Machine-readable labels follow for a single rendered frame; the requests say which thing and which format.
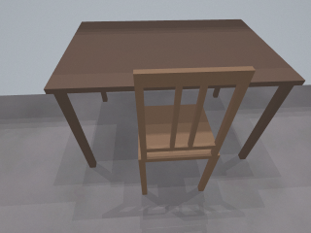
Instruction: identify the chair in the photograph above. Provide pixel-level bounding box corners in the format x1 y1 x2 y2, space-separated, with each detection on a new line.
133 66 256 195

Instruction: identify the table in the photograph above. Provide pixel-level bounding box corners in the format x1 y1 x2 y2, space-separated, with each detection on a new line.
44 19 305 168

